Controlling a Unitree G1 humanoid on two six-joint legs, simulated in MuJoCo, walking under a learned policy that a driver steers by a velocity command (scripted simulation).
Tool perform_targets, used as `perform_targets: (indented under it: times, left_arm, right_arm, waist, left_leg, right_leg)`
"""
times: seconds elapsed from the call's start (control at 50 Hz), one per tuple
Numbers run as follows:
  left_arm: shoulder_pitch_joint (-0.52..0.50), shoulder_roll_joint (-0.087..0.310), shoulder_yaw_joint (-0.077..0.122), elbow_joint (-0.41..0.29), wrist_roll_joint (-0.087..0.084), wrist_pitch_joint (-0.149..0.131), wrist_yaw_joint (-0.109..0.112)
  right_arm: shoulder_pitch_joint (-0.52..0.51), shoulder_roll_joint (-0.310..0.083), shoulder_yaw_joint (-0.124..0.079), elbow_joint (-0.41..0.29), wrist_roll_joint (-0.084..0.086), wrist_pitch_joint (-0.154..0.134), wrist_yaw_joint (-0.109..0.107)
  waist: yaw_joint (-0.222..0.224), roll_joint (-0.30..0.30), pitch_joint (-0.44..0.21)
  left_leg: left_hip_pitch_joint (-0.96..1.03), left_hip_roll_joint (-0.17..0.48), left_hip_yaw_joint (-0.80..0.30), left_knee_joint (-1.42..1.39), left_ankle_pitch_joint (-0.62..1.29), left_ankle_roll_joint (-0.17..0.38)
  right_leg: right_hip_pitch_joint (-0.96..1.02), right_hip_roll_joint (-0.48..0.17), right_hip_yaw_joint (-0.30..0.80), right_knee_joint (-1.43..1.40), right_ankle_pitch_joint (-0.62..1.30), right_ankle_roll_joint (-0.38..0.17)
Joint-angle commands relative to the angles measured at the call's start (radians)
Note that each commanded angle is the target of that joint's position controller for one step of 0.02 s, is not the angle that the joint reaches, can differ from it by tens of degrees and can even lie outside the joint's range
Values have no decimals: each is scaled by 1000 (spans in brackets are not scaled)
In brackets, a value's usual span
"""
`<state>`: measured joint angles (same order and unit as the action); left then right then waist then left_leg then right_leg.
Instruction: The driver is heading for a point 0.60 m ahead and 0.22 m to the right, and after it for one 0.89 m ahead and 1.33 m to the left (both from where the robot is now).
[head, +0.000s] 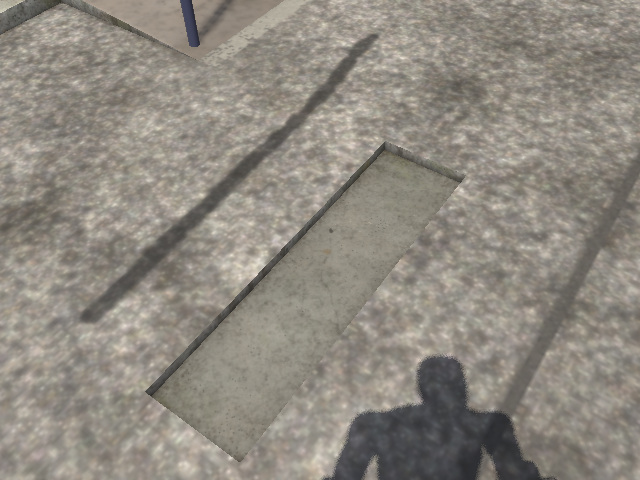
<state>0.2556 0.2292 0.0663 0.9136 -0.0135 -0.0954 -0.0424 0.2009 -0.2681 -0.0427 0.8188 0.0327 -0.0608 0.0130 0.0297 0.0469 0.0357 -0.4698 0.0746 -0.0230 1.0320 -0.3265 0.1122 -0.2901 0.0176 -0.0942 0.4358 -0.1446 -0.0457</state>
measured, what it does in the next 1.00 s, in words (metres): goes down, turning right: left foot 0.06 m lower, then right foot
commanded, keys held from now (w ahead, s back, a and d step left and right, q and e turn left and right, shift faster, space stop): w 0.10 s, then w+e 0.28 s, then e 0.62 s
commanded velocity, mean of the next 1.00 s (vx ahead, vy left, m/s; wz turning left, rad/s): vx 0.30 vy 0.00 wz -0.40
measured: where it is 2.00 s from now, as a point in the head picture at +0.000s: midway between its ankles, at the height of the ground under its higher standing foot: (445, 469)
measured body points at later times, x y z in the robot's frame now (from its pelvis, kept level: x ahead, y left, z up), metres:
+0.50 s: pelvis +0.20 +0.08 -0.05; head +0.21 +0.10 +0.40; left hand +0.37 +0.31 -0.18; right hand +0.14 -0.17 -0.19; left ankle +0.19 +0.17 -0.79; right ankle +0.25 -0.10 -0.70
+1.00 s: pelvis +0.31 +0.03 -0.06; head +0.34 -0.01 +0.39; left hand +0.56 +0.23 -0.15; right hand +0.35 -0.29 -0.17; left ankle +0.43 +0.17 -0.73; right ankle +0.36 -0.07 -0.79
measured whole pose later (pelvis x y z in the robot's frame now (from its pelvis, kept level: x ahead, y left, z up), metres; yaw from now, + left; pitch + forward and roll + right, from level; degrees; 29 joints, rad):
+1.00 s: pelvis +0.31 +0.03 -0.06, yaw -27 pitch +3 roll +2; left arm 0.17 0.28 0.09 0.71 0.00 0.02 0.02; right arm 0.06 -0.29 -0.08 0.80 -0.02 -0.01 -0.06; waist 0.03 0.01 0.03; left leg -0.60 0.02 -0.11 0.96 -0.35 -0.07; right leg -0.42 0.10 0.08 0.47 -0.09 -0.09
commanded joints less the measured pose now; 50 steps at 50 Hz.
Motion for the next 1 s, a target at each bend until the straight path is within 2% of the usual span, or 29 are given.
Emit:
perform_targets:
  times: [0.02, 0.04, 0.06, 0.12, 0.18, 0.22, 0.26, 0.28, 0.3, 0.32, 0.34, 0.36, 0.38, 0.42, 0.44, 0.48, 0.56, 0.64, 0.7, 0.72, 0.74, 0.76, 0.78, 0.8, 0.82, 0.84, 0.86, 0.9, 1.0]
  left_arm:
    - [-107, 167, 41, -55, -10, -3, 17]
    - [-109, 181, 50, -63, 0, -6, 19]
    - [-113, 185, 54, -61, -1, -12, 18]
    - [-78, 179, 52, -24, -25, -30, 24]
    - [-39, 189, 57, -9, -19, -13, 41]
    - [-60, 169, 50, -17, -16, 0, 52]
    - [-44, 95, 29, -7, -7, 11, 52]
    - [-49, 37, 16, -3, -7, 20, 45]
    - [-26, -15, 3, -26, 2, 17, 37]
    - [122, -1, 11, 1, -12, 4, 30]
    - [88, 48, 15, -66, -54, -2, 33]
    - [-92, 131, 29, -107, -76, 4, 43]
    - [-134, 151, 37, -113, -70, 19, 56]
    - [-77, 137, 43, -93, -22, 39, 63]
    - [-73, 127, 46, -94, -9, 46, 60]
    - [-103, 78, 38, -117, 1, 53, 52]
    - [-196, 2, 9, -173, 7, 68, 23]
    - [-236, 40, 18, -222, 5, 87, -2]
    - [-131, 97, 42, -217, 5, 90, -7]
    - [-32, 144, 65, -191, 6, 85, 2]
    - [48, 247, 93, -191, 14, 87, 30]
    - [17, 319, 92, -219, 28, 86, 41]
    - [49, 250, 75, -227, 26, 90, 35]
    - [-34, 215, 65, -240, 18, 84, 34]
    - [-104, 182, 57, -248, 0, 84, 38]
    - [-143, 166, 52, -258, -4, 88, 43]
    - [-157, 170, 52, -263, 4, 92, 47]
    - [-155, 187, 57, -271, 22, 95, 55]
    - [-129, 213, 65, -289, 8, 105, 77]
  right_arm:
    - [55, -7, -3, -33, -11, 2, 5]
    - [74, -25, -11, -3, -27, 0, 10]
    - [88, -42, -16, 12, -36, -4, 15]
    - [-40, -77, -23, -17, -13, -12, 19]
    - [-90, -94, -26, -21, -2, -18, 22]
    - [-32, -99, -29, 17, 0, -28, 25]
    - [146, -110, -43, 104, -21, -37, 19]
    - [281, -101, -43, 147, -38, -41, 22]
    - [305, -110, -31, 140, -57, -42, 26]
    - [253, -148, -30, 97, -61, -37, 26]
    - [271, -284, -76, 139, -41, -29, 27]
    - [194, -176, -49, 114, -41, -40, 25]
    - [105, -134, -28, 100, -55, -46, 18]
    - [7, -111, -16, 91, -60, -63, -5]
    - [11, -112, -17, 99, -68, -63, -18]
    - [70, -110, -21, 126, -71, -54, -45]
    - [113, -122, -29, 134, -44, -25, -82]
    - [111, -148, -49, 126, -24, 5, -83]
    - [49, -165, -69, 96, -6, 19, -80]
    - [57, -154, -68, 90, -6, 22, -74]
    - [90, -131, -59, 67, -38, 16, -64]
    - [157, -37, -27, 27, -85, 3, -44]
    - [92, -96, -40, 19, -50, -5, -29]
    - [13, -109, -45, -8, -17, 1, -31]
    - [-10, -112, -50, 1, -24, 12, -47]
    - [-23, -129, -58, 1, -44, 27, -64]
    - [-22, -131, -63, -8, -52, 39, -70]
    - [-8, -98, -59, -19, -54, 50, -73]
    - [-75, -88, -51, -59, -48, 56, -76]
  waist:
    - [-87, -145, -8]
    - [-80, -120, -41]
    - [-86, -128, -82]
    - [-48, -144, -11]
    - [-26, -107, 15]
    - [-54, -69, 2]
    - [-117, 33, -67]
    - [-180, 113, -105]
    - [-143, 208, -98]
    - [-61, 276, -124]
    - [-46, 352, -153]
    - [-89, 149, -37]
    - [-68, 84, 33]
    - [-16, 82, 53]
    - [-10, 85, 46]
    - [-30, 68, 11]
    - [-61, 39, -36]
    - [-70, 52, -40]
    - [-3, 47, -83]
    - [41, -5, -137]
    - [59, -167, -229]
    - [-34, -310, -347]
    - [40, -191, -434]
    - [21, -146, -301]
    - [-9, -62, -196]
    - [-27, -52, -148]
    - [-49, -79, -136]
    - [-62, -127, -150]
    - [-36, -156, -163]
  left_leg:
    - [94, -4, 42, -272, 34, -13]
    - [175, -32, 78, -290, 165, -32]
    - [212, -29, 85, -280, 216, -39]
    - [72, 52, -42, -437, 348, -52]
    - [72, 59, -43, -548, 374, -78]
    - [163, 65, -31, -637, 468, -86]
    - [408, 15, 44, -659, 424, -91]
    - [573, 82, -26, -605, 365, -76]
    - [590, 165, -131, -510, 485, -92]
    - [563, 260, -262, -514, 539, -29]
    - [557, 403, -565, -731, -102, 112]
    - [464, 377, -622, -856, -438, 107]
    - [377, 349, -560, -879, -391, 85]
    - [280, 278, -317, -860, 58, 43]
    - [249, 224, -167, -852, 269, 16]
    - [294, 190, -12, -812, 605, 6]
    - [362, 171, 130, -771, 732, 0]
    - [433, 212, 162, -704, 734, 14]
    - [452, 205, 180, -494, 907, -12]
    - [410, 151, 207, -321, 848, -53]
    - [172, 84, 217, -28, 443, -128]
    - [-156, -114, 112, 299, -431, -189]
    - [-200, -100, -69, 376, -395, -178]
    - [-259, -71, -64, 354, -292, -163]
    - [-256, -36, -55, 267, -203, -164]
    - [-213, -17, -57, 185, -143, -166]
    - [-144, -18, -55, 138, -102, -166]
    - [-89, -47, -42, 64, -56, -173]
    - [-82, -69, -77, -122, 24, -194]
  right_leg:
    - [-70, -195, 189, -332, -35, -140]
    - [-78, -176, 142, -310, 35, -146]
    - [-57, -203, 141, -301, 57, -152]
    - [65, -250, 181, -281, -3, -120]
    - [92, -256, 213, -182, -87, -106]
    - [58, -228, 213, -60, -154, -79]
    - [-65, -109, 144, 243, -262, -43]
    - [-239, -28, 94, 564, -388, -16]
    - [-408, 2, 156, 823, -466, -34]
    - [-501, 12, 216, 951, -432, -43]
    - [-633, -50, 194, 1012, -348, -37]
    - [-727, -98, 216, 1017, -248, -46]
    - [-716, -103, 243, 991, -160, -42]
    - [-578, -118, 295, 850, -52, -2]
    - [-498, -111, 270, 772, -5, 24]
    - [-452, -89, 200, 650, 48, 50]
    - [-338, -74, 91, 343, 150, 50]
    - [-277, -58, 44, 237, 76, 18]
    - [-137, 1, 2, 132, -14, -46]
    - [20, 34, 8, 25, 110, -80]
    - [291, -140, 257, 25, 526, -161]
    - [535, -397, 685, 51, 824, -394]
    - [491, -395, 705, -34, 572, -419]
    - [378, -346, 602, -70, 412, -357]
    - [245, -283, 510, -97, 280, -280]
    - [128, -242, 467, -114, 179, -238]
    - [34, -206, 441, -128, 132, -222]
    - [-27, -167, 415, -133, 144, -216]
    - [-33, -142, 478, -140, -94, -188]
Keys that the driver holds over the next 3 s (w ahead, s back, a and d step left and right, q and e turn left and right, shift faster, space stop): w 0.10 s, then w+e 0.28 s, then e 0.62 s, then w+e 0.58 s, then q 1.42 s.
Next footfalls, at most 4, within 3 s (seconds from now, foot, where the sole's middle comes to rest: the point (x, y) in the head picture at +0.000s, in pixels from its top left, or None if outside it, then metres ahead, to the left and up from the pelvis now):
0.28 left None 0.23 0.17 -0.83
0.74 right None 0.40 -0.08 -0.83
1.20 left None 0.47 0.12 -0.83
1.66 right None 0.45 -0.29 -0.83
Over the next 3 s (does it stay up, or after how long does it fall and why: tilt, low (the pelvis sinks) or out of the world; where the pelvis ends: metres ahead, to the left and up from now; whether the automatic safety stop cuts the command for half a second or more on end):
stays up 0.55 -0.23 -0.05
